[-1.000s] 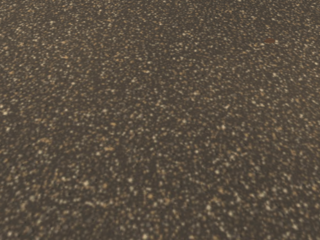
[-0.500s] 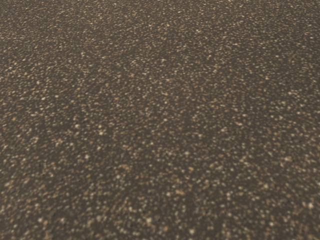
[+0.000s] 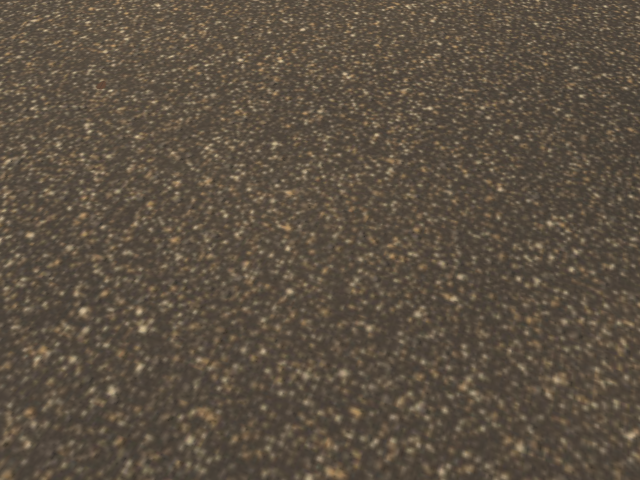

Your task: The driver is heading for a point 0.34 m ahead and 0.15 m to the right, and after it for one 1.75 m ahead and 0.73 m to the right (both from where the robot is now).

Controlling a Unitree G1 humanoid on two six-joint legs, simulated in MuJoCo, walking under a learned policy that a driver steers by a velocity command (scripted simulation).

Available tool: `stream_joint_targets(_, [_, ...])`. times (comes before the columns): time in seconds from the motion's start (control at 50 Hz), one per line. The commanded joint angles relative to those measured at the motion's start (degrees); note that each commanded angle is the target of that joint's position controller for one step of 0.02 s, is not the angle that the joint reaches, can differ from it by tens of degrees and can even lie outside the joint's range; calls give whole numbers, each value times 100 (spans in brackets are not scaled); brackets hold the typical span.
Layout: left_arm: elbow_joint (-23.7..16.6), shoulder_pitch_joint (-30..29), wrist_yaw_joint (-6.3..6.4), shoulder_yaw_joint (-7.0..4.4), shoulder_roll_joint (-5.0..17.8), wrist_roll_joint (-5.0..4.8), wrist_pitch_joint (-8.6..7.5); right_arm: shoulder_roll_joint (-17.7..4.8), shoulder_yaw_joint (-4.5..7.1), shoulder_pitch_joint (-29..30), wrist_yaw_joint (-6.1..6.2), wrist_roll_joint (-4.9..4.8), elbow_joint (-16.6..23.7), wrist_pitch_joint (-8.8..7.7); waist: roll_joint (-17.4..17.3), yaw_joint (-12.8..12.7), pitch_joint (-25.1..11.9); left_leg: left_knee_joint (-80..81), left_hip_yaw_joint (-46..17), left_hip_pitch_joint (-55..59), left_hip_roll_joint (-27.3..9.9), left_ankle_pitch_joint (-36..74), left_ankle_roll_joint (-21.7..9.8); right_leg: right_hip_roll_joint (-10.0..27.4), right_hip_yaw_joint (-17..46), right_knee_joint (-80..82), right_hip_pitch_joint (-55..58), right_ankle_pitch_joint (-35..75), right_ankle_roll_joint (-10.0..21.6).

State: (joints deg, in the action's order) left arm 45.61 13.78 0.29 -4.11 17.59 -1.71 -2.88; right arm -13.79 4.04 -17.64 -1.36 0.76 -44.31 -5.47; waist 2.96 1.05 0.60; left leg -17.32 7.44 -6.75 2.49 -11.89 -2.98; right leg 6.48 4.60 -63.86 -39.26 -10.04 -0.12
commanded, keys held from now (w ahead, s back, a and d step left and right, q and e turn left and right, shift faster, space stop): w+e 0.24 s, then e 0.72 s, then no key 0.04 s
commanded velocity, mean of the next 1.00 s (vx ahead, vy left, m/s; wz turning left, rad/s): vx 0.23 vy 0.00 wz -0.53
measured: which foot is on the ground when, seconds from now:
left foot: down 0.00-0.28, up 0.30-0.74, down 0.76-1.00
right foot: up 0.00-0.26, down 0.28-0.76, up 0.78-1.00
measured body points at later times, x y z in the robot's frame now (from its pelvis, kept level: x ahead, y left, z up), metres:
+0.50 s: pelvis +0.25 -0.07 -0.01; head +0.31 -0.10 +0.44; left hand +0.45 +0.17 -0.10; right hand +0.35 -0.38 -0.11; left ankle +0.32 +0.10 -0.66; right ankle +0.29 -0.14 -0.74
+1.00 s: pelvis +0.36 -0.05 +0.00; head +0.41 -0.07 +0.44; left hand +0.66 +0.09 -0.11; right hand +0.33 -0.37 -0.10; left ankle +0.46 +0.03 -0.74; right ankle +0.27 -0.16 -0.67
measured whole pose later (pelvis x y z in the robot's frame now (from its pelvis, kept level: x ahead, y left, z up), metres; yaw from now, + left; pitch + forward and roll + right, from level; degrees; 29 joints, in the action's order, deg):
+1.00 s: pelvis +0.36 -0.05 +0.00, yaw -35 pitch +2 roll +0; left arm 35.5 10.1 1.4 -4.9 19.2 -1.2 3.9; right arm -14.8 3.0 -7.7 2.0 1.1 -39.8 0.3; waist 2.0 0.7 3.4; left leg -25.7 1.9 -17.8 -1.9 -9.8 -0.3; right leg -0.5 3.2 -60.7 -29.4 -25.8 -5.3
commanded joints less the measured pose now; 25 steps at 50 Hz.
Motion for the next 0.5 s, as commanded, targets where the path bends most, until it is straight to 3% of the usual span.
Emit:
stream_joint_targets(0.02, [-313, 110, -31, -13, 105, 35, -8, -656, 151, 411, 76, 21, 280, -154, -623, -199, 251, 991, -488, -205, -1525, 1846, -789, 87, 268, 706, -195, 941, -30])
stream_joint_targets(0.1, [-624, -769, -211, 93, -39, 72, -52, -895, 200, 182, 160, -50, 102, -109, -450, 138, 498, 1082, -34, 124, -1611, 1843, -664, -17, -246, 2064, -59, 1665, 117])
stream_joint_targets(0.18, [-1019, -1277, -373, 93, 44, 54, -53, -1085, 264, -68, 204, -156, -82, 75, -457, 252, 564, 608, 179, 1136, -1887, 2590, -533, -124, -550, 2636, -346, 999, 373])
stream_joint_targets(0.22, [-1127, -1124, -415, 10, 211, 53, -24, -1266, 303, 8, 247, -170, -65, 174, -677, 62, 246, -72, 349, 1365, -1877, 4398, -397, -476, -927, 2681, 240, 389, 581])
stream_joint_targets(0.24, [-1101, -777, -412, -70, 357, 46, 2, -1355, 322, 44, 273, -177, -48, 227, -808, -156, -39, -693, 411, 1406, -1836, 5303, -331, -715, -1099, 2642, 777, 68, 710])
stream_joint_targets(0.26, [-943, 6, -381, -213, 609, 55, 12, -1389, 317, 168, 301, -188, -7, 286, -798, -604, -405, -1808, 498, 1144, -1665, 5752, -194, -994, -1184, 2886, 1778, 132, 869])
stream_joint_targets(0.28, [-771, 863, -281, -395, 992, 97, 30, -1299, 261, 227, 336, -195, 79, 266, -512, -1058, -863, -3360, 533, 145, -1367, 4782, 97, -920, -717, 3298, 3360, 946, 1105])
stream_joint_targets(0.3, [-803, 907, -185, -520, 1726, 143, 35, -458, 6, -482, 256, 90, 357, 145, 1197, -399, -1541, -5747, 329, -2469, -333, -928, 565, 722, 1967, 3088, 5734, 2386, 2096])
stream_joint_targets(0.32, [-1061, 955, -199, -426, 1491, 166, -18, -712, -44, -300, 163, -15, 403, -59, 844, -627, -2807, -6898, -1101, -3180, 249, -2598, 637, 1521, 4185, 4011, 6387, 2452, 2839])
stream_joint_targets(0.34, [-1107, 731, -220, -326, 1154, 214, -48, -1070, 64, 355, 121, -237, 549, -135, 218, -796, -2321, -6873, -1492, -3496, -148, -2144, 496, 1278, 3262, 4086, 6004, 2867, 2429])
stream_joint_targets(0.36, [-1100, 405, -209, -272, 923, 124, -65, -967, 8, 588, 154, -232, 659, -151, -177, -572, -1542, -6348, -1387, -3555, -384, -1711, 426, 998, 2464, 4049, 5128, 3075, 2144])
stream_joint_targets(0.38, [-1150, 66, -190, -223, 753, 58, -48, -958, 21, 642, 217, -120, 607, -107, -513, -341, -969, -5924, -1284, -3415, -573, -1502, 468, 766, 1930, 4137, 4235, 3254, 1938])
stream_joint_targets(0.42, [-1271, -282, -137, -181, 657, 172, -13, -1054, 84, 524, 263, -38, 613, 84, -310, -5, -684, -5453, -1278, -2686, -703, -1223, 524, 492, 1502, 4415, 3054, 3508, 1818])
stream_joint_targets(0.44, [-1269, -362, -125, -195, 701, 200, -10, -965, 68, 410, 279, -19, 584, 158, -260, 88, -648, -5192, -1213, -2541, -669, -1145, 592, 409, 1336, 4464, 2746, 3745, 1807])
stream_joint_targets(0.5, [-1190, -299, -20, -249, 882, 167, 45, -731, -17, 479, 340, 23, 589, 270, -114, 105, -753, -4237, -1105, -2445, -479, -663, 809, 159, 958, 4356, 2430, 4188, 1691])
